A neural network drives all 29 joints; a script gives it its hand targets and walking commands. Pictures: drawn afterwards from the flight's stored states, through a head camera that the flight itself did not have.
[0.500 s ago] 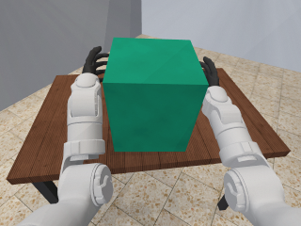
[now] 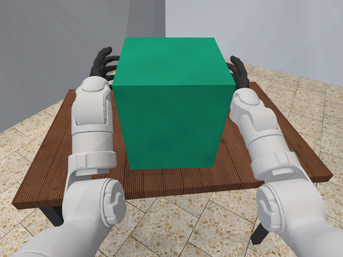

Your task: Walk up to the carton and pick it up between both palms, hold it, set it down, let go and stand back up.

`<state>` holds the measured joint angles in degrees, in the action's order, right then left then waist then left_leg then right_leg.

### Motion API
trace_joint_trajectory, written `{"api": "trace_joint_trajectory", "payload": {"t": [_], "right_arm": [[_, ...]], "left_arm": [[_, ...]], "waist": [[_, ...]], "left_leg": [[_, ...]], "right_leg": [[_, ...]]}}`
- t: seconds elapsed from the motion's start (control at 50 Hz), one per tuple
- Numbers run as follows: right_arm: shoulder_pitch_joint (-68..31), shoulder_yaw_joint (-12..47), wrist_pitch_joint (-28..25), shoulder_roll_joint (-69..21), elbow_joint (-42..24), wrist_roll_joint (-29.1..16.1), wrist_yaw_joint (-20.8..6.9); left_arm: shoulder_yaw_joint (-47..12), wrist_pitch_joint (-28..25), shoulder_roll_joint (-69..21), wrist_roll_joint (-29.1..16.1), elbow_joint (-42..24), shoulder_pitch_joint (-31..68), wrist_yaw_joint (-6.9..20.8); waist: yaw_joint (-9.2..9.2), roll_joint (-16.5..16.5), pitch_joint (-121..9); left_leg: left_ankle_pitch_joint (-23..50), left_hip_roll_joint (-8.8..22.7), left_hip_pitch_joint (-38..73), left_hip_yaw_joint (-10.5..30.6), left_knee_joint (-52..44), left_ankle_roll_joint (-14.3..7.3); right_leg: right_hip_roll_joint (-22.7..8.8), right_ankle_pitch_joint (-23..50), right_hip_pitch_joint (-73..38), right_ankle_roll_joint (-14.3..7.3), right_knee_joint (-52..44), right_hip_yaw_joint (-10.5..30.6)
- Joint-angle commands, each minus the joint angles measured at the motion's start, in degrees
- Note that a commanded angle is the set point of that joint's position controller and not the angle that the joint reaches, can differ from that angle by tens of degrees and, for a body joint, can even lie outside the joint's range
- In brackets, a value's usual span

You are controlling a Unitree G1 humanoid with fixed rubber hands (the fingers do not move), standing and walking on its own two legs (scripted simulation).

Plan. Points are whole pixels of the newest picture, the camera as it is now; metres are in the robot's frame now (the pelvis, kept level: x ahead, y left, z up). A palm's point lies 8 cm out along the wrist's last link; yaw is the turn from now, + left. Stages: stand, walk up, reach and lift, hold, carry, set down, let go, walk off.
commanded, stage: reach and lift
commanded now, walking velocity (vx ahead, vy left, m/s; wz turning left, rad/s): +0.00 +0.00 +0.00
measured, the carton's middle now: (170, 105) +0.41 +0.00 +0.18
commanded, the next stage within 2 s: hold in 0.24 s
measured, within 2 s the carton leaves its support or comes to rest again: neither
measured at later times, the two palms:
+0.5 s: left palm (93, 76) +0.38 +0.15 +0.28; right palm (240, 81) +0.37 -0.15 +0.26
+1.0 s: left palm (85, 68) +0.37 +0.16 +0.30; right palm (239, 70) +0.37 -0.14 +0.29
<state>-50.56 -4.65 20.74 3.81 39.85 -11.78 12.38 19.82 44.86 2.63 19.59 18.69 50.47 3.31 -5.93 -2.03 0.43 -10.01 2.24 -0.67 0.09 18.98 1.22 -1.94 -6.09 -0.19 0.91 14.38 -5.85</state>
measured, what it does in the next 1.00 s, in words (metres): stands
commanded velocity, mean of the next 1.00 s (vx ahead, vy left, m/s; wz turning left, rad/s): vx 0.00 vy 0.00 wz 0.00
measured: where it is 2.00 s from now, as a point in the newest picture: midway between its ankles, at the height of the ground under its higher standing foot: outside the picture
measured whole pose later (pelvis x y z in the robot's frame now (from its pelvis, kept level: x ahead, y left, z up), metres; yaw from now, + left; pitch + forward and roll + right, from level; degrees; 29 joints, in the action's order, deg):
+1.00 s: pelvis +0.00 -0.01 +0.00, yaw +1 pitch -8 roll -1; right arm -56.6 -0.5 31.4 6.9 38.3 -18.3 16.2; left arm 20.5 51.9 5.2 18.4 18.0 53.6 4.7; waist -5.8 -0.8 -4.1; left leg -10.6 2.3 -2.0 2.3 20.2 1.8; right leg -1.0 -7.1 0.3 0.5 15.1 -5.4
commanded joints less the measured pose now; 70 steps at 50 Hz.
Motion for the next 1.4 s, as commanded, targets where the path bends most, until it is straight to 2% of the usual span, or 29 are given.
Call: {"api": "trace_joint_trajectory", "payload": {"t": [0.0,0.16,0.24,0.26,0.34,0.38,0.4,0.46,0.5,0.58,0.66,0.7,0.72,0.84,0.9,0.96,1.0,1.2,1.3,1.32,1.38], "right_arm": [[-46.08,17.24,-1.20,-32.08,-16.11,-6.13,-5.70],[-46.66,18.73,0.99,-31.79,-19.11,-9.23,-4.75],[-46.41,20.16,2.33,-32.13,-20.30,-10.59,-4.41],[-45.85,19.68,2.78,-31.63,-19.27,-10.47,-4.36],[-47.78,19.80,3.60,-32.31,-19.64,-10.86,-4.44],[-47.61,19.10,4.28,-32.24,-17.80,-10.67,-4.51],[-48.26,18.94,4.44,-32.15,-17.82,-10.66,-4.59],[-48.45,19.53,4.86,-32.30,-18.86,-11.48,-4.52],[-48.65,18.81,5.41,-32.06,-17.18,-11.65,-4.46],[-49.26,18.69,6.44,-32.56,-16.48,-11.73,-4.39],[-50.47,19.49,6.91,-32.79,-19.07,-12.92,-3.85],[-49.91,18.85,7.91,-32.05,-17.10,-12.85,-3.53],[-50.25,19.06,8.02,-32.60,-17.39,-12.87,-3.55],[-50.62,19.70,8.98,-32.22,-18.86,-14.78,-3.23],[-49.79,19.29,9.86,-31.40,-17.85,-14.70,-3.12],[-50.59,19.17,10.24,-31.54,-18.86,-14.92,-3.13],[-49.94,18.76,10.54,-31.26,-17.46,-15.00,-3.22],[-51.75,18.82,11.03,-32.47,-17.18,-15.16,-3.63],[-52.41,18.18,10.93,-32.14,-16.70,-15.02,-3.59],[-52.59,18.04,11.14,-32.38,-15.80,-14.92,-3.66],[-52.14,18.38,11.13,-32.48,-16.61,-15.22,-3.51]], "left_arm": [[-20.41,-2.73,-33.26,-8.33,-2.18,30.90,7.33],[-22.63,-1.37,-34.10,-9.73,-5.07,31.67,7.73],[-23.30,-0.97,-33.76,-10.31,-7.25,32.01,7.70],[-22.94,-0.78,-33.75,-10.10,-6.85,32.04,7.77],[-22.53,-0.40,-33.65,-10.09,-6.02,33.40,7.83],[-21.80,-0.11,-33.38,-9.90,-5.34,34.08,7.87],[-21.45,0.06,-33.32,-9.73,-4.50,34.28,7.98],[-22.25,0.10,-33.72,-10.71,-6.12,34.77,7.85],[-21.36,0.34,-33.57,-10.30,-4.63,35.57,7.99],[-20.10,0.74,-32.56,-10.33,-3.97,36.32,8.52],[-20.54,1.12,-32.60,-11.02,-4.70,36.27,8.66],[-19.85,1.49,-31.94,-10.59,-3.97,36.88,9.09],[-19.52,1.53,-31.74,-10.55,-4.18,37.09,9.26],[-20.73,1.95,-31.81,-11.42,-6.27,37.96,8.97],[-20.45,2.70,-31.83,-11.23,-5.51,37.14,9.40],[-20.11,2.91,-31.80,-11.09,-5.27,37.50,9.62],[-20.95,2.95,-32.25,-11.45,-5.92,38.31,9.73],[-19.48,2.44,-31.59,-11.57,-4.85,39.80,9.56],[-19.74,2.04,-32.00,-11.98,-3.87,40.62,9.35],[-19.12,1.99,-31.40,-11.72,-3.46,41.21,9.32],[-19.61,1.81,-31.64,-12.32,-3.96,41.06,9.44]], "waist": [[-0.42,3.05,-18.57],[-1.16,4.32,-19.17],[-0.99,3.75,-19.80],[-1.23,4.02,-18.65],[-0.01,3.65,-18.46],[-0.37,3.68,-17.33],[0.01,3.75,-16.93],[-0.16,3.47,-19.56],[-0.06,4.40,-18.50],[0.17,3.03,-18.37],[0.04,2.83,-20.56],[-0.31,2.88,-18.58],[0.13,2.95,-19.17],[-0.12,4.24,-20.92],[-0.56,3.98,-19.13],[-0.16,4.18,-19.66],[-0.90,5.08,-18.90],[0.56,4.04,-20.26],[-0.02,4.00,-20.71],[0.50,3.64,-20.29],[0.14,3.71,-21.48]], "left_leg": [[9.18,-5.57,-2.64,-2.32,-2.65,0.34],[12.45,-5.62,-2.74,-1.76,-1.76,1.20],[14.39,-5.65,-2.02,-1.40,-1.14,1.52],[14.12,-5.51,-2.28,-1.29,-1.28,1.55],[10.06,-5.45,-4.26,-1.42,-2.30,1.05],[8.58,-5.48,-5.01,-1.35,-2.81,0.86],[7.58,-5.47,-5.74,-1.47,-3.00,0.78],[9.83,-5.63,-4.85,-1.33,-2.54,0.88],[8.65,-5.53,-5.24,-1.48,-2.53,1.07],[6.12,-5.72,-6.77,-1.47,-3.43,0.25],[8.41,-5.98,-6.18,-1.44,-2.67,0.38],[6.95,-5.95,-6.99,-1.40,-2.76,0.30],[6.50,-6.13,-6.98,-1.57,-2.91,0.21],[9.93,-5.92,-6.35,-1.10,-1.97,0.94],[9.17,-5.82,-7.18,-1.15,-2.37,1.05],[8.52,-5.79,-7.70,-1.03,-2.73,1.04],[9.13,-5.64,-7.47,-0.93,-2.54,1.51],[7.43,-5.71,-8.33,-0.76,-3.16,0.76],[6.56,-5.59,-8.83,-0.52,-3.28,0.73],[5.64,-5.56,-9.05,-0.71,-3.45,0.43],[7.25,-5.68,-8.71,-0.56,-3.19,0.66]], "right_leg": [[5.97,6.62,-12.26,0.86,0.69,0.51],[6.46,8.91,-12.97,0.69,1.16,0.71],[6.82,10.55,-13.21,1.00,1.43,0.75],[6.80,9.91,-12.81,0.86,1.25,0.73],[6.66,6.62,-12.13,0.78,1.19,1.08],[6.52,5.51,-11.84,0.74,0.95,1.11],[6.54,4.88,-11.91,0.73,1.07,1.05],[6.78,6.85,-12.67,0.84,1.17,1.19],[6.72,5.49,-11.85,0.82,1.18,1.26],[6.59,4.30,-12.06,1.05,1.17,1.50],[6.67,6.93,-13.39,1.33,1.47,1.81],[6.49,5.44,-12.72,1.35,1.32,2.11],[6.49,5.20,-12.81,1.47,1.41,2.06],[6.73,7.72,-13.25,1.28,1.79,2.05],[6.88,6.86,-13.06,1.16,1.60,2.08],[6.96,6.57,-13.50,1.23,1.81,2.11],[7.04,6.64,-12.64,0.94,1.91,2.18],[6.98,5.52,-12.64,0.98,1.91,2.67],[7.01,4.96,-12.50,0.97,1.94,2.47],[6.90,4.07,-12.00,1.06,1.79,2.55],[6.88,5.79,-12.87,1.11,1.97,2.71]]}}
